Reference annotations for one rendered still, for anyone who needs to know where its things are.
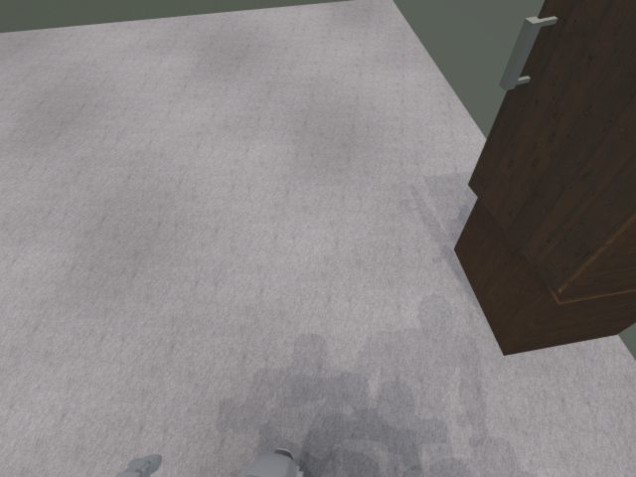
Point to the left robot shin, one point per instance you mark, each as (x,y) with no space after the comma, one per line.
(284,452)

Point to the cupboard door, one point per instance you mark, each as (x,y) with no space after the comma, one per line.
(558,169)

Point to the left robot thigh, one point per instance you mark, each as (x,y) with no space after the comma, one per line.
(272,465)

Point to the handle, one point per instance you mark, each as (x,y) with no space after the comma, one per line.
(521,51)

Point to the robot left hand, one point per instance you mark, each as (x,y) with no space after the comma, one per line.
(143,467)

